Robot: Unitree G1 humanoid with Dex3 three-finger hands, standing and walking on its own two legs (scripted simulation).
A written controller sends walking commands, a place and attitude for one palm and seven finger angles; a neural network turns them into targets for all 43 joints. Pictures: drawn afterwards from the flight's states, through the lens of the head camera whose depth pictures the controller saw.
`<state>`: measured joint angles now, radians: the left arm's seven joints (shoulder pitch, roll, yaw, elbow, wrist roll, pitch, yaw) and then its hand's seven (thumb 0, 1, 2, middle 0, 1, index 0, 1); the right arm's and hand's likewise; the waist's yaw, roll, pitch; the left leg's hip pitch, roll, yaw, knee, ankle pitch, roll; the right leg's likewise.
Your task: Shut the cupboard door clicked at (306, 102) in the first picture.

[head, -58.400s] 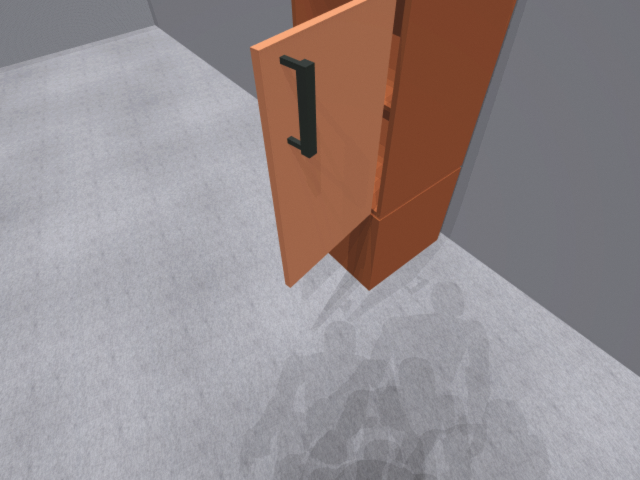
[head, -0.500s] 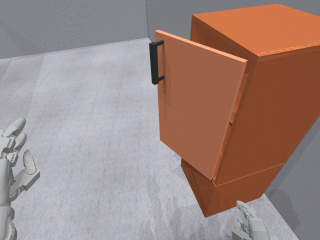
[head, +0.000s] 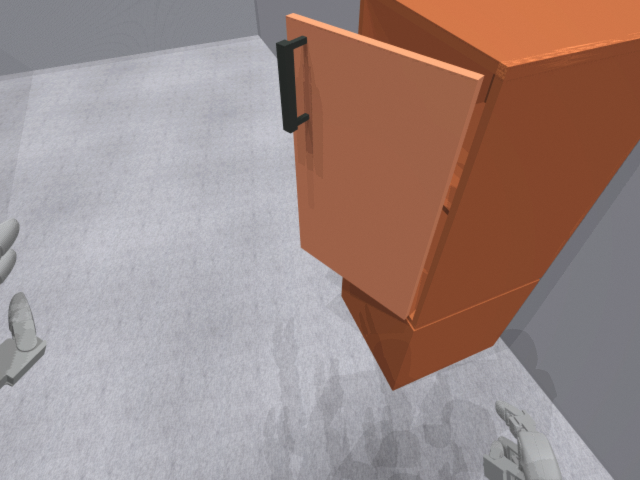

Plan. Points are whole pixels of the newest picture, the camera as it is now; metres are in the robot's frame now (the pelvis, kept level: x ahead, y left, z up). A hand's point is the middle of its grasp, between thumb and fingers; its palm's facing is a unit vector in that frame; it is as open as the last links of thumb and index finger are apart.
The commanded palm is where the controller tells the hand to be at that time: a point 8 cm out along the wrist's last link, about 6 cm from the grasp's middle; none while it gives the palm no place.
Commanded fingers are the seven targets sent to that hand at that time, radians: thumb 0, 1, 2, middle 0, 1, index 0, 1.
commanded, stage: step back with the hand held close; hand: left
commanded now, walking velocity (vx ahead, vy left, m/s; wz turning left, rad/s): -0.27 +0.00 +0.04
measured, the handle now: (295, 86) +0.71 +0.09 +0.15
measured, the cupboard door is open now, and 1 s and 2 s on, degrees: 25 25 25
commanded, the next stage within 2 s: stop stepping back and stand still in 0.80 s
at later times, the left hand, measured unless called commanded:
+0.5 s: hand out of the picture +0.12 +0.27 +0.17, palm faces +0.50 -0.77 -0.41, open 7.4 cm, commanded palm +0.05 +0.31 +0.18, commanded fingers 0.00 0.90 0.90 -0.20 -0.30 -0.20 -0.30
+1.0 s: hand out of the picture +0.03 +0.25 +0.17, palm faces +0.36 -0.80 -0.49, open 7.4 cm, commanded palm -0.01 +0.29 +0.18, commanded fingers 0.00 0.90 0.90 -0.20 -0.30 -0.20 -0.30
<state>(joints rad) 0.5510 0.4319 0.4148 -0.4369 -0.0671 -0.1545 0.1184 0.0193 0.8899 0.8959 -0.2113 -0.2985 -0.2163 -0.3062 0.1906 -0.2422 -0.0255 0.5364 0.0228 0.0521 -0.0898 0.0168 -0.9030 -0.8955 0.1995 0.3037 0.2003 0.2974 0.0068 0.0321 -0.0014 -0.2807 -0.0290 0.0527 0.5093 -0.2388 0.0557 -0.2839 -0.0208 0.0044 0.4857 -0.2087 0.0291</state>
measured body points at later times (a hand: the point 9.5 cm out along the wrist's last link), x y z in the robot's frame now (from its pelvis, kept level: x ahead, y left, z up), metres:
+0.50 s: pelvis -0.07 +0.00 -0.02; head -0.07 +0.02 +0.43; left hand +0.08 +0.31 +0.19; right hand +0.09 -0.24 -0.10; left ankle +0.02 +0.08 -0.73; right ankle +0.03 -0.14 -0.74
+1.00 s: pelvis -0.15 -0.01 -0.01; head -0.17 +0.02 +0.44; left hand +0.01 +0.29 +0.20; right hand +0.02 -0.25 -0.07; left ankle -0.04 +0.08 -0.72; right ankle -0.20 -0.14 -0.74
